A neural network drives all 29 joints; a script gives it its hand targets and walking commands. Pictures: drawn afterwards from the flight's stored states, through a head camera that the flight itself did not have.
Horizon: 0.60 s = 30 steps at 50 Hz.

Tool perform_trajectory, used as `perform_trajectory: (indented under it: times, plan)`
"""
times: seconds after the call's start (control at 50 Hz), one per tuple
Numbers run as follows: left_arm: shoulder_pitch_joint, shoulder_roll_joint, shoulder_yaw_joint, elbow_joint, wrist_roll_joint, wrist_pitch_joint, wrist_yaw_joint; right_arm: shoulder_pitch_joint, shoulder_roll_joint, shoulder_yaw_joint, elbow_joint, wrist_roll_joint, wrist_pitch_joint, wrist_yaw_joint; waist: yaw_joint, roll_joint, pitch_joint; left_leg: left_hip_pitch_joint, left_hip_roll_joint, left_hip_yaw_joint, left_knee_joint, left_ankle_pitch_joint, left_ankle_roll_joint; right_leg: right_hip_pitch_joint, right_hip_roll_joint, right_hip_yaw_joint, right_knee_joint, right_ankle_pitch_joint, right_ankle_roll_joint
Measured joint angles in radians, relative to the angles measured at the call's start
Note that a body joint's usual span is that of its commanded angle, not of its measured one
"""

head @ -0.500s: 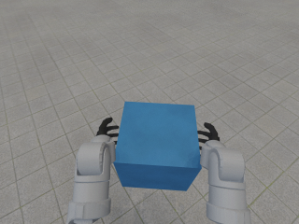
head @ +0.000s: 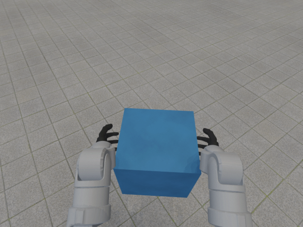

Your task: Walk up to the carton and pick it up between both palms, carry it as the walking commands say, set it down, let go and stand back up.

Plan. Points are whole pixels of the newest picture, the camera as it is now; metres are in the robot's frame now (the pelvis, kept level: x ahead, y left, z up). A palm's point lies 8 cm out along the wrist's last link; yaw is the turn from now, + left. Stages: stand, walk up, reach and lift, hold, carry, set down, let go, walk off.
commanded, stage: carry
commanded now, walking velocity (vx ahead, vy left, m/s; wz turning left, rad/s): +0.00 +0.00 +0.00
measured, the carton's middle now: (156, 154) +0.33 -0.01 -0.01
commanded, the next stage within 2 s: none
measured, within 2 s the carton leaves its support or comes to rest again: neither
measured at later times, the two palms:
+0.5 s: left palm (97, 154) +0.29 +0.14 +0.05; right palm (207, 162) +0.28 -0.14 +0.05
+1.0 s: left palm (88, 184) +0.22 +0.15 +0.04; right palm (212, 192) +0.20 -0.13 +0.04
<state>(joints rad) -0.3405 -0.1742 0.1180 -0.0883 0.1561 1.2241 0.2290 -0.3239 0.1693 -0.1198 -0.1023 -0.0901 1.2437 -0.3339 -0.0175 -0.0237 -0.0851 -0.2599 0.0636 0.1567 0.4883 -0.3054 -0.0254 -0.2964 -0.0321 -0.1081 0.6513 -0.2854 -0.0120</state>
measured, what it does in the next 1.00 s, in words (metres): steps on the spot: left foot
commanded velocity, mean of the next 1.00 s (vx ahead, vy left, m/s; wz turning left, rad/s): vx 0.00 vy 0.00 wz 0.00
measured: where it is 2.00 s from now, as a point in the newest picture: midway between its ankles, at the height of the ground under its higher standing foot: outside the picture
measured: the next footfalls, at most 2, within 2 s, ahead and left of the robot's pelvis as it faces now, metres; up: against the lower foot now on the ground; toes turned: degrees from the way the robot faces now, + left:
left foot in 0.22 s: +0.05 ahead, +0.12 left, +0.00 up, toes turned -18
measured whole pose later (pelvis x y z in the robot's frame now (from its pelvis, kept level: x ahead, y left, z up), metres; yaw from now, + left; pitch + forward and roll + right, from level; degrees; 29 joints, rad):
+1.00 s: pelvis -0.06 +0.02 +0.00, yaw -2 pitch +2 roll +0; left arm -0.18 -0.14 0.09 0.08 0.18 0.92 0.09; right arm -0.14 0.13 -0.10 0.02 -0.15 0.95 -0.10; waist 0.00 0.00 -0.13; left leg -0.39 0.06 0.13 0.54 -0.18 0.02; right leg -0.28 -0.04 -0.11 0.58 -0.32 -0.01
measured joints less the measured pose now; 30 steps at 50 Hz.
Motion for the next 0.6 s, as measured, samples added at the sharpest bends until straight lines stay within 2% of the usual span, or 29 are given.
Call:
perform_trajectory:
  times: [0.04, 0.06, 0.1, 0.16, 0.18, 0.22, 0.26, 0.28, 0.3, 0.34, 0.38, 0.4, 0.42, 0.44, 0.48, 0.5, 0.54, 0.58, 0.6]
  plan:
    - [0.021, 0.007, -0.011, -0.015, -0.012, 0.003, 0.005, 0.009, -0.002, 0.011, -0.007, 0.009, 0.006, -0.009, 0.006, 0.022, 0.004, -0.003, 0.014, -0.003, 0.026, -0.008, 0.003, 0.023, 0.012, -0.002, -0.045, -0.07, 0.006]
    - [0.027, 0.009, -0.014, -0.027, -0.019, 0.008, 0.008, 0.016, -0.005, 0.02, -0.021, 0.012, 0.013, -0.013, 0.012, 0.025, 0.003, -0.012, 0.017, -0.002, 0.048, -0.008, 0.003, 0.048, 0.016, -0.002, -0.103, -0.042, 0.005]
    - [0.021, 0.006, -0.015, -0.037, -0.031, 0.01, 0.015, 0.02, -0.007, 0.02, -0.049, 0.015, 0.023, -0.018, 0.019, 0.036, 0.008, -0.063, 0.027, -0.013, 0.137, 0.0, 0.008, 0.075, 0.025, -0.006, -0.163, -0.063, -0.013]
    - [-0.007, -0.004, -0.011, 0.005, -0.013, -0.013, 0.009, 0.014, -0.004, -0.004, -0.03, -0.005, 0.0, 0.005, 0.021, 0.015, 0.018, -0.121, -0.006, -0.043, 0.179, -0.103, 0.024, 0.074, 0.008, -0.003, -0.145, -0.092, -0.022]
    - [-0.007, -0.004, -0.014, 0.005, -0.014, -0.015, 0.012, 0.016, -0.005, -0.007, -0.03, 0.003, -0.005, 0.0, 0.019, 0.011, 0.022, -0.119, -0.013, -0.045, 0.135, -0.077, 0.032, 0.073, 0.005, -0.003, -0.129, -0.095, -0.02]
    - [0.0, 0.0, -0.015, 0.015, 0.003, -0.028, -0.005, 0.013, -0.004, -0.005, -0.008, 0.0, -0.021, 0.006, 0.016, 0.014, 0.023, -0.092, -0.013, -0.046, 0.049, 0.097, 0.043, 0.065, 0.008, -0.001, -0.072, -0.105, -0.009]
    - [0.012, 0.004, -0.007, 0.035, 0.016, -0.044, -0.019, 0.015, -0.004, 0.003, 0.036, -0.005, -0.046, 0.013, 0.014, -0.004, 0.012, -0.078, -0.018, -0.033, 0.061, 0.067, 0.031, 0.055, -0.003, 0.014, -0.03, -0.112, 0.007]
    - [0.021, 0.006, -0.013, 0.032, 0.009, -0.042, -0.01, 0.02, -0.005, 0.008, 0.037, 0.001, -0.045, 0.006, 0.014, -0.005, 0.005, -0.077, -0.018, -0.03, 0.069, 0.042, 0.027, 0.063, -0.003, 0.017, -0.051, -0.118, 0.01]
    - [0.021, 0.007, -0.01, 0.049, 0.017, -0.05, -0.023, 0.016, -0.005, 0.004, 0.057, -0.012, -0.052, 0.023, 0.018, -0.005, -0.003, -0.077, -0.017, -0.026, 0.073, 0.026, 0.025, 0.075, -0.003, 0.017, -0.081, -0.121, 0.011]
    - [0.01, 0.003, 0.017, 0.134, 0.049, -0.098, -0.065, -0.001, -0.001, -0.034, 0.144, -0.069, -0.098, 0.101, 0.018, 0.016, -0.022, -0.083, -0.005, -0.032, 0.081, 0.017, 0.016, 0.092, 0.009, 0.009, -0.12, -0.114, -0.003]
    - [0.032, 0.009, 0.0, 0.095, 0.024, -0.102, -0.056, 0.034, -0.01, -0.014, 0.094, -0.046, -0.102, 0.1, 0.023, 0.02, -0.016, -0.084, -0.004, -0.029, 0.079, 0.02, 0.017, 0.084, 0.008, 0.008, -0.113, -0.1, -0.002]
    - [0.024, 0.008, 0.013, 0.127, 0.042, -0.127, -0.084, 0.032, -0.011, -0.024, 0.12, -0.068, -0.126, 0.137, 0.023, 0.018, -0.02, -0.084, -0.007, -0.028, 0.076, 0.023, 0.021, 0.08, 0.005, 0.009, -0.108, -0.103, 0.0]
    - [0.025, 0.008, 0.02, 0.144, 0.046, -0.143, -0.091, 0.035, -0.011, -0.031, 0.139, -0.076, -0.145, 0.155, 0.021, 0.018, -0.025, -0.089, -0.009, -0.029, 0.077, 0.025, 0.025, 0.075, 0.003, 0.008, -0.105, -0.105, 0.001]
    - [0.042, 0.012, 0.005, 0.113, 0.03, -0.14, -0.081, 0.056, -0.015, -0.018, 0.105, -0.06, -0.143, 0.149, 0.021, 0.019, -0.023, -0.094, -0.01, -0.029, 0.08, 0.025, 0.027, 0.069, 0.001, 0.006, -0.099, -0.108, 0.002]
    - [0.043, 0.013, 0.01, 0.127, 0.042, -0.168, -0.109, 0.065, -0.018, -0.025, 0.107, -0.072, -0.168, 0.189, 0.02, 0.02, -0.019, -0.098, -0.012, -0.029, 0.085, 0.027, 0.03, 0.064, -0.003, 0.005, -0.088, -0.11, 0.004]
    - [0.051, 0.014, 0.007, 0.128, 0.037, -0.178, -0.108, 0.074, -0.019, -0.022, 0.102, -0.067, -0.175, 0.189, 0.021, 0.021, -0.021, -0.101, -0.013, -0.028, 0.085, 0.03, 0.031, 0.059, -0.004, 0.005, -0.086, -0.11, 0.005]
    - [0.081, 0.022, -0.017, 0.053, 0.007, -0.161, -0.095, 0.106, -0.026, 0.004, 0.022, -0.04, -0.155, 0.174, 0.02, 0.023, -0.008, -0.107, -0.014, -0.026, 0.088, 0.034, 0.033, 0.05, -0.006, 0.006, -0.076, -0.108, 0.005]
    - [0.076, 0.021, -0.007, 0.078, 0.022, -0.179, -0.119, 0.101, -0.026, -0.008, 0.053, -0.061, -0.179, 0.204, 0.018, 0.023, -0.011, -0.11, -0.014, -0.025, 0.087, 0.041, 0.035, 0.045, -0.008, 0.006, -0.073, -0.103, 0.006]
    - [0.078, 0.021, -0.007, 0.091, 0.024, -0.189, -0.118, 0.104, -0.026, -0.009, 0.067, -0.06, -0.19, 0.205, 0.018, 0.022, -0.017, -0.112, -0.015, -0.024, 0.085, 0.045, 0.036, 0.041, -0.009, 0.007, -0.072, -0.101, 0.006]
